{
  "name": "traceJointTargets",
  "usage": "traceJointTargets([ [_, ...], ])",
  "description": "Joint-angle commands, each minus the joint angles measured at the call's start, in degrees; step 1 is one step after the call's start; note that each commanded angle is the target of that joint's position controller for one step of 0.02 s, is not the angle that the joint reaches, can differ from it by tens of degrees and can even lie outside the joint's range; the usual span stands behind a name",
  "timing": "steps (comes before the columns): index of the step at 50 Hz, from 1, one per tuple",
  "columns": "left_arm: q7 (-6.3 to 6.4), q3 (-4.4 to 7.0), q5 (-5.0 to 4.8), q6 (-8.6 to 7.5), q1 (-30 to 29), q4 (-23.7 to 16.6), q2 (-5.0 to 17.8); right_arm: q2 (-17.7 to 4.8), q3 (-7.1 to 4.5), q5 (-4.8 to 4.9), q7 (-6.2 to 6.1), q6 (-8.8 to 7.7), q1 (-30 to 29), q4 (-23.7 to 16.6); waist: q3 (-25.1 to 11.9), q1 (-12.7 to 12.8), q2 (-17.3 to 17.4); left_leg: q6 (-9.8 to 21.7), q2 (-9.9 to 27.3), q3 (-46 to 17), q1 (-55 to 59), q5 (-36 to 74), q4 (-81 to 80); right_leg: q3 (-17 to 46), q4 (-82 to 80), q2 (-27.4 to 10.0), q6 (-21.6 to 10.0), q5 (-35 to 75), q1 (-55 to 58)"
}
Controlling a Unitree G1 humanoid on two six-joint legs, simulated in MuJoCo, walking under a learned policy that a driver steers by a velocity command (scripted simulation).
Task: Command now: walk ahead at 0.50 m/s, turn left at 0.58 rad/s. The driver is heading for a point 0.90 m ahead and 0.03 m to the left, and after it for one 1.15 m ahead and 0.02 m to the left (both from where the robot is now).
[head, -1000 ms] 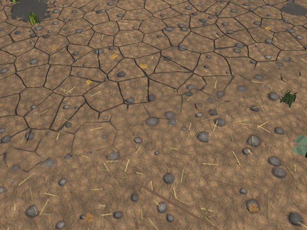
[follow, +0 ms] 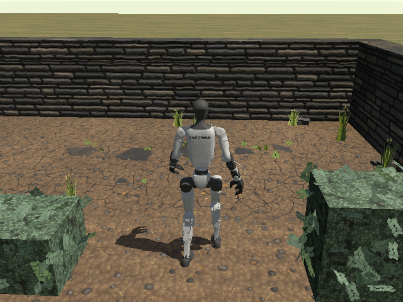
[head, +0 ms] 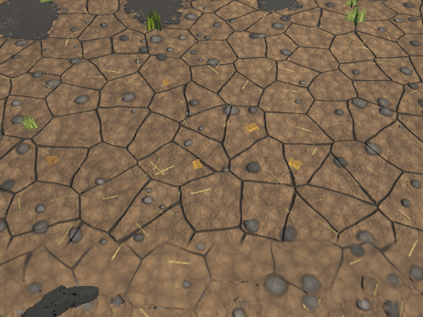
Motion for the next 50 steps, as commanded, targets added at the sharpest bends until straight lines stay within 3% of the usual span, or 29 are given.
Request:
traceJointTargets([
  [1,0.62,4.28,1.04,-1.52,14.9,-1.2,12.3,-2.6,0.20,-1.02,0.06,-0.59,-3.0,-5.3,-12.5,10.9,4.0,3.7,7.8,-6.1,-10.5,14.8,18.2,8.0,-0.7,-10.1,-6.4,-5.7,28.8],
  [2,0.57,5.60,1.66,-0.53,20.9,0.7,16.8,0.8,1.22,0.63,0.23,-1.24,4.9,-6.9,-19.9,7.9,-15.2,-0.2,-0.3,2.2,-31.3,-7.8,36.8,33.7,-5.0,-23.2,-15.6,-17.4,48.6],
  [3,0.18,4.59,0.62,-0.17,20.3,0.1,11.8,-4.9,0.48,1.36,0.09,-1.26,5.4,-6.0,-17.8,8.6,-13.2,-0.7,4.4,0.7,-39.5,-10.1,46.1,41.5,-7.9,-25.0,-15.4,-28.9,48.1],
  [4,0.31,3.54,0.42,0.17,17.8,-1.0,7.8,-8.7,-0.58,1.11,0.04,-0.88,-0.2,-6.5,-10.5,10.1,-6.5,-1.1,6.5,1.0,-41.6,-4.6,48.8,32.5,-8.6,-22.5,-12.7,-28.0,41.6],
  [5,0.30,3.07,0.78,0.58,14.8,-1.4,6.9,-8.4,-0.69,0.40,-0.11,-0.54,-3.5,-7.2,-5.9,9.3,-1.8,-1.6,8.5,3.0,-39.9,0.0,48.1,24.2,-9.3,-19.8,-11.0,-19.7,34.3],
  [6,0.22,2.72,1.03,0.84,12.8,-1.1,5.9,-7.5,-0.83,-0.27,0.01,-0.50,-5.6,-8.0,-2.5,8.3,-1.2,-1.8,10.0,3.1,-38.5,3.0,45.4,18.6,-10.6,-17.4,-10.6,-12.7,28.7],
  [7,0.27,2.42,1.37,0.83,12.0,-0.8,5.1,-6.5,-1.00,-0.04,0.36,-0.24,-5.3,-8.3,-1.4,6.8,-2.9,-1.8,11.5,3.3,-36.0,4.7,43.6,13.9,-12.0,-15.6,-9.9,-8.8,25.2],
  [10,0.04,2.87,0.68,0.26,12.3,0.4,5.5,-3.5,-0.65,0.48,0.86,0.85,-5.5,-9.4,-0.2,6.0,-4.0,-2.3,12.8,5.5,-35.0,7.2,40.1,5.8,-15.4,-14.0,-10.8,-2.4,22.1],
  [13,0.20,3.68,0.61,0.25,13.2,1.5,7.4,-2.7,-0.39,0.02,1.09,1.11,-8.7,-11.4,0.5,6.2,-2.2,-3.1,13.4,5.6,-38.0,12.2,33.8,0.7,-16.6,-14.9,-11.8,4.3,23.6],
  [17,0.67,4.04,0.48,1.09,13.8,2.4,8.8,-1.8,0.15,0.03,2.38,0.48,-14.6,-13.1,1.7,8.1,-1.7,-2.7,12.9,8.6,-36.1,22.7,21.2,-7.0,-16.7,-13.5,-10.1,6.6,25.2],
  [20,0.72,4.18,-0.18,1.81,17.2,4.0,9.8,-0.6,0.77,0.00,3.29,0.12,-20.3,-15.1,3.7,10.2,-0.8,-1.6,11.6,11.3,-34.2,23.4,14.2,-9.3,-16.4,-14.3,-9.8,6.9,27.0],
  [22,0.46,4.32,-0.85,2.43,18.8,5.2,10.5,-0.8,0.84,0.17,3.76,-0.05,-22.4,-16.4,4.8,10.1,-1.0,-0.2,10.5,12.3,-33.5,19.9,11.1,-9.7,-15.5,-15.7,-9.7,9.4,29.7],
  [23,0.42,4.43,-1.19,2.78,19.1,5.6,11.0,-1.3,0.67,0.10,3.96,-0.14,-22.8,-16.9,4.8,9.5,-1.4,0.7,9.7,13.0,-32.5,17.3,9.7,-10.0,-14.3,-16.4,-9.6,12.9,31.2],
  [25,0.65,4.78,-1.60,3.34,18.5,6.0,12.9,-3.6,-0.41,-0.37,4.02,-0.14,-19.9,-16.8,1.8,6.2,-3.6,3.1,6.4,15.4,-25.0,12.3,7.6,-11.5,-7.5,-16.7,-8.7,30.9,33.0],
  [26,0.88,4.69,-1.66,3.72,17.8,6.2,13.2,-5.7,-1.65,-0.52,3.83,-0.06,-13.2,-15.1,-2.3,1.8,-3.6,4.7,4.3,16.7,-15.1,14.3,4.5,-13.3,0.9,-15.5,-7.6,38.0,31.9],
  [27,1.23,4.07,-1.41,3.78,17.9,6.1,12.0,-8.7,-3.29,-0.49,3.11,0.12,-4.1,-12.3,-7.5,-2.6,-2.5,6.3,3.6,15.7,0.1,18.8,2.9,-15.1,12.3,-13.3,-5.7,35.3,24.7],
  [28,1.20,2.48,0.37,3.22,18.7,3.8,7.9,-14.2,-4.72,-1.04,1.88,0.55,4.6,-10.6,-15.0,-4.4,6.9,11.0,16.5,-2.9,20.6,20.8,4.5,-16.1,32.7,-8.9,-2.8,9.6,5.9],
  [29,0.34,0.74,0.37,1.71,23.9,3.4,3.5,-16.5,-4.19,-0.94,2.04,0.07,3.4,-10.8,-23.3,1.0,15.3,19.3,28.3,-30.4,29.9,14.8,-3.3,-6.2,47.9,-0.1,-1.1,-34.3,-9.0],
  [30,-0.23,2.16,-2.10,0.87,18.1,3.4,8.6,-11.0,-2.70,-1.09,2.37,-0.41,3.0,-10.8,-20.5,-2.2,8.6,16.9,27.9,-26.9,26.8,13.4,-6.2,0.5,52.3,-2.4,-1.7,-32.6,-14.4],
  [31,-0.38,2.29,-3.15,0.62,13.9,2.0,9.1,-9.1,-1.99,-1.10,2.48,-0.83,-0.1,-10.2,-11.6,-1.3,8.0,14.5,25.9,-16.4,18.3,18.3,-7.1,-0.7,50.7,-4.5,-2.3,-27.7,-16.6],
  [32,0.04,2.18,-2.24,0.72,12.9,2.2,8.3,-7.3,-1.42,-0.96,2.53,-1.14,-4.0,-10.0,-7.4,1.2,4.5,12.3,23.2,-9.8,10.1,22.0,-8.2,-0.8,46.6,-6.9,-2.3,-22.7,-14.6],
  [33,0.17,2.53,-1.29,1.31,13.3,2.7,8.3,-5.5,-0.92,-1.28,2.70,-1.49,-6.8,-10.0,-4.5,3.2,5.4,11.3,21.3,-5.1,3.7,25.0,-10.2,-0.6,43.7,-8.3,-1.9,-19.6,-11.7],
  [34,0.03,2.58,-1.30,2.28,15.8,3.5,7.6,-4.4,-0.69,-1.64,2.75,-1.94,-8.3,-9.9,-4.1,5.1,6.7,10.7,20.2,-2.1,-0.4,24.8,-12.6,0.2,42.7,-9.2,-1.7,-16.9,-8.0],
  [37,0.28,2.39,-1.45,4.37,17.0,4.1,5.2,-5.0,-1.10,-2.01,2.51,-3.67,-8.9,-7.9,-1.5,6.7,6.1,10.8,19.8,4.3,-5.2,27.1,-17.6,1.2,40.1,-8.7,-0.3,-11.5,-7.6],
  [39,0.54,2.46,-1.29,4.61,14.0,3.2,4.8,-5.1,-1.24,-2.50,1.85,-4.01,-7.8,-6.5,0.7,5.9,5.4,10.0,19.4,8.2,-4.4,28.5,-18.7,2.8,35.6,-7.9,0.4,-6.2,-11.5],
  [42,-0.09,2.30,-1.00,4.05,10.5,2.1,4.0,-5.4,-1.16,-2.38,1.10,-4.01,-7.3,-5.4,1.8,4.8,5.2,7.8,18.1,13.7,-2.3,29.0,-19.3,2.3,25.1,-6.4,0.1,4.1,-12.3],
  [46,-1.56,1.24,-0.72,3.72,3.2,-0.8,2.0,-7.0,-1.52,-1.76,0.40,-3.49,-4.5,-3.3,4.6,1.5,4.1,6.6,19.7,17.5,2.3,29.5,-19.7,-2.0,14.4,-5.4,-1.2,8.7,-12.6],
  [50,-3.26,1.18,-0.75,3.70,-0.8,-4.7,2.5,-8.5,-2.09,-0.84,-0.13,-1.54,-2.5,-1.7,5.2,0.9,4.4,5.5,22.5,19.4,11.7,39.4,-14.2,-5.3,10.2,-4.0,-3.7,0.0,-15.5],
])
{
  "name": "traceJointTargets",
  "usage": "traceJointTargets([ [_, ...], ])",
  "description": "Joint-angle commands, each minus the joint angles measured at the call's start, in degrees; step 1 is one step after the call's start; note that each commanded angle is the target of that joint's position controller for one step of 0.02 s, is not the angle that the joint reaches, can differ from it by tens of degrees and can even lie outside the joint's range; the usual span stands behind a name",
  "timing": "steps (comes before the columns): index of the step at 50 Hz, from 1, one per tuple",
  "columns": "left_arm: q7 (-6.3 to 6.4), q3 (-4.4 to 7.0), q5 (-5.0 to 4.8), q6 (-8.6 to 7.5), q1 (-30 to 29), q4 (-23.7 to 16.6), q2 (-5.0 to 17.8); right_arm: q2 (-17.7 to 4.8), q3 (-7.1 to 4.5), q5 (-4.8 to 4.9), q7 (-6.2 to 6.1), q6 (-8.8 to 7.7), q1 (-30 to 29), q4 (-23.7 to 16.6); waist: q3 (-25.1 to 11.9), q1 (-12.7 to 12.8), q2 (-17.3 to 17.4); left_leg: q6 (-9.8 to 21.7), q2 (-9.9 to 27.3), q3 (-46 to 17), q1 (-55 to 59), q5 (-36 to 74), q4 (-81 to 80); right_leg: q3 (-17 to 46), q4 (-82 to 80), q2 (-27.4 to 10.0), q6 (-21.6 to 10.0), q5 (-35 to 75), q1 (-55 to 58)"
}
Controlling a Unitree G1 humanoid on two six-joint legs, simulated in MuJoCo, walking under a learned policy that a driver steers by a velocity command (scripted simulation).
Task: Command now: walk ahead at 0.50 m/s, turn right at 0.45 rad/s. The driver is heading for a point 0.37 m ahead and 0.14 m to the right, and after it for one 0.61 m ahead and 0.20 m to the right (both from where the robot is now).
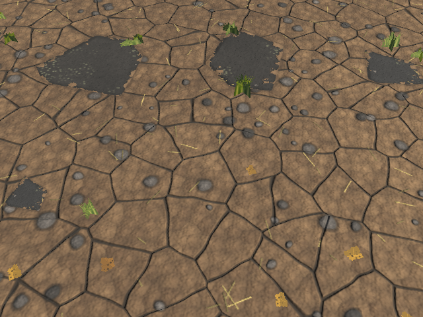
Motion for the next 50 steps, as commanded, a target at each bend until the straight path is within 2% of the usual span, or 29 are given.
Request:
traceJointTargets([
  [1,-1.34,0.79,-0.10,-0.94,-7.0,-7.5,4.0,-10.7,-2.74,0.64,-0.89,0.93,0.1,-2.1,3.6,0.1,6.0,6.4,18.8,-2.1,2.4,43.7,3.3,-3.4,-2.4,1.6,-2.5,-6.8,-2.6],
  [3,-1.43,2.13,-0.13,-0.48,-1.3,-7.4,6.6,-12.5,-3.13,0.73,-1.57,1.88,-1.1,-2.6,-1.5,3.8,8.5,4.9,18.3,-0.5,2.9,62.9,13.9,-7.0,-1.6,6.0,-5.0,-12.7,7.2],
  [4,-1.04,3.56,-0.23,-0.37,6.5,-5.9,9.2,-12.8,-3.05,0.92,-1.82,2.24,-2.1,-2.8,-5.6,8.4,8.1,3.5,16.7,0.7,-0.4,64.7,24.5,-7.4,-4.2,8.3,-6.9,-11.2,18.2],
  [5,-0.01,5.43,-0.18,0.00,15.5,-4.2,13.2,-11.9,-2.49,0.73,-2.08,1.87,-2.1,-3.5,-10.8,12.9,4.5,1.1,14.2,0.9,-11.6,52.2,40.1,-0.5,-6.9,5.8,-9.7,-8.2,35.1],
  [6,0.71,6.65,-0.37,-0.11,16.7,-4.0,19.6,-2.8,0.33,-1.38,-0.94,0.34,4.6,-6.3,-16.3,6.8,-11.7,-2.9,2.9,-2.2,-38.6,-3.1,62.4,30.2,-8.8,-10.0,-20.6,-11.8,57.3],
  [7,0.63,5.45,-0.09,-0.70,18.5,-5.4,16.1,-5.8,0.43,0.15,0.17,-2.16,0.6,-6.8,-25.2,9.9,-7.3,-2.5,-1.0,-16.0,-47.1,-15.2,71.1,49.0,-18.4,-15.0,-24.8,-18.3,63.9],
  [8,0.67,4.56,0.42,-1.02,16.7,-5.2,12.8,-9.0,-0.46,2.40,0.90,-3.47,-5.4,-8.6,-17.6,11.2,-3.9,-1.0,2.6,-18.1,-52.3,-10.4,70.6,40.3,-19.9,-13.2,-21.0,-17.2,59.7],
  [9,0.78,4.06,0.09,-1.19,13.0,-5.8,11.0,-8.5,-0.01,2.19,0.83,-4.10,-7.4,-9.3,-11.3,8.9,0.8,-0.1,5.2,-17.3,-51.5,-5.4,65.3,32.9,-20.0,-10.7,-18.7,-13.7,50.8],
  [10,0.84,3.47,0.05,-1.15,8.9,-6.6,9.3,-8.4,-0.26,0.74,0.43,-4.09,-8.1,-9.0,-6.7,6.2,3.7,-0.4,7.1,-16.6,-48.3,-3.1,59.7,27.4,-20.6,-8.5,-17.2,-7.4,41.7],
  [11,1.09,2.88,0.69,-1.15,6.5,-7.7,7.8,-9.2,-0.80,-0.08,0.25,-3.45,-7.1,-8.8,-5.2,4.1,2.9,-0.9,8.4,-16.7,-43.9,-1.5,56.8,23.8,-22.0,-6.9,-16.7,-2.2,35.5],
  [13,1.44,3.02,0.78,-1.19,5.0,-8.6,8.4,-8.3,-0.88,-0.65,0.17,-1.99,-5.3,-8.8,-3.9,2.1,1.8,-2.5,8.8,-15.8,-40.4,-0.1,52.3,20.9,-24.0,-5.3,-16.9,2.4,29.1],
  [15,2.10,3.39,0.58,-1.32,5.9,-8.2,9.9,-6.7,-0.37,-0.99,-0.12,-1.05,-6.7,-9.3,-2.6,2.1,1.6,-4.4,8.3,-14.3,-39.6,3.3,46.2,17.0,-24.7,-3.8,-16.5,5.8,24.7],
  [20,3.28,3.78,-0.23,-0.30,9.6,-7.0,11.0,-4.5,0.80,-0.47,0.43,-1.28,-17.2,-11.5,-1.6,6.4,-1.7,-5.8,4.0,-13.0,-34.3,22.0,24.4,13.3,-22.9,0.7,-11.8,-2.5,21.8],
  [22,3.33,3.88,-0.45,0.08,11.6,-6.3,11.2,-5.4,0.56,0.21,0.90,-1.70,-19.8,-12.4,-1.6,7.5,-2.5,-5.5,2.9,-13.8,-33.1,22.9,20.7,16.2,-21.2,-0.5,-11.2,-5.7,23.8],
  [25,3.54,3.82,-0.49,0.53,12.2,-6.1,10.6,-7.8,-0.47,0.54,1.51,-2.55,-19.8,-12.7,-1.8,6.6,-3.7,-3.7,2.3,-15.5,-31.4,17.9,16.4,22.2,-16.6,-2.5,-10.1,-9.1,28.8],
  [27,3.58,3.67,-0.31,0.78,10.5,-6.7,9.8,-9.0,-1.41,0.63,1.42,-3.17,-14.5,-11.5,-2.8,3.3,-5.1,-1.4,2.3,-14.6,-24.5,15.6,13.4,23.8,-12.2,-1.8,-8.5,-8.1,29.0],
  [28,3.48,2.93,-0.05,0.62,10.1,-7.3,7.6,-10.6,-2.26,-0.02,1.04,-3.49,-9.1,-10.6,-6.5,0.5,-4.3,0.7,4.9,-16.0,-15.1,15.3,13.0,21.7,-5.3,0.9,-6.6,-6.8,26.6],
  [29,3.33,1.62,0.89,0.36,10.6,-8.5,4.1,-13.9,-3.14,-0.84,0.49,-3.54,-0.5,-10.0,-14.2,-2.6,2.8,4.4,15.2,-26.1,-0.7,12.1,13.5,16.1,10.9,4.9,-4.2,-15.9,19.5],
  [30,3.38,0.96,-1.01,-0.09,18.1,-10.2,2.4,-17.5,-4.02,-1.27,0.94,-2.66,3.6,-7.7,-19.1,1.2,23.2,13.2,26.4,-53.1,14.1,-2.1,7.7,9.6,27.9,11.1,-1.0,-38.2,-0.6],
  [31,3.59,1.97,-1.38,0.04,17.5,-8.4,8.5,-12.0,-2.88,0.00,1.19,-2.42,2.1,-8.8,-14.4,-0.2,16.1,12.0,26.4,-55.4,11.5,-13.7,5.4,10.9,35.2,6.3,-0.1,-35.6,-7.2],
  [32,3.51,2.75,-0.89,0.40,11.6,-9.1,11.0,-9.1,-2.03,0.18,0.86,-1.99,0.1,-9.2,-8.1,-1.7,10.8,9.7,24.0,-46.2,5.4,-11.7,4.9,9.6,37.1,4.6,0.3,-30.1,-8.6],
  [33,3.54,2.76,-0.27,0.68,8.9,-9.6,10.3,-8.2,-1.52,-0.34,0.79,-1.62,-2.5,-9.4,-4.5,-0.7,6.9,8.6,21.7,-39.0,-1.2,-4.0,4.2,8.0,36.3,2.8,0.7,-26.2,-6.6],
  [34,3.29,2.92,0.21,0.67,7.1,-10.4,9.6,-7.1,-1.16,-0.56,0.70,-1.38,-4.0,-9.0,-1.8,0.2,6.6,8.5,19.6,-34.0,-5.8,2.1,2.9,7.9,33.9,1.3,0.8,-23.5,-5.6],
  [36,2.63,2.82,-0.64,1.16,7.9,-10.6,7.7,-6.1,-0.82,-0.67,0.49,-1.64,-5.1,-8.2,-0.8,1.9,9.5,8.0,17.1,-26.4,-10.5,7.8,0.3,6.7,31.2,-0.7,1.0,-21.2,-2.0],
  [38,2.74,2.35,-0.19,1.58,6.5,-11.3,5.6,-7.0,-0.99,-0.64,0.61,-2.03,-5.1,-6.9,0.8,2.5,8.6,9.6,16.8,-21.5,-13.1,22.8,-0.2,5.6,27.3,-0.1,2.0,-21.3,-1.2],
  [40,2.96,1.79,0.54,1.62,5.2,-11.9,4.3,-9.0,-1.55,-0.64,0.53,-1.84,-5.5,-5.6,0.1,3.2,7.6,10.6,17.2,-16.9,-12.7,38.4,1.0,4.6,20.7,0.6,3.1,-19.5,-0.5],
  [44,1.77,0.87,0.70,0.94,1.0,-11.9,2.7,-10.3,-1.61,0.47,-0.01,-0.29,-5.8,-3.7,-2.7,1.7,8.2,8.7,14.3,-8.9,-13.2,43.1,2.3,0.4,4.4,2.2,2.8,-5.9,8.6],
  [47,0.87,1.29,0.75,0.60,-2.2,-13.0,4.0,-11.4,-1.68,1.38,-0.02,0.47,-3.8,-1.8,-3.5,1.0,8.7,7.6,15.6,-9.6,-9.6,41.1,5.6,0.1,-2.9,3.4,1.1,-5.2,11.9],
  [50,1.18,2.89,1.67,0.34,3.9,-11.1,7.0,-11.1,-1.48,2.20,-0.11,0.79,-4.5,-1.0,-6.4,5.2,7.2,4.4,13.2,-8.9,-9.8,40.9,16.4,-1.5,-13.4,6.0,-2.7,0.9,24.2],
])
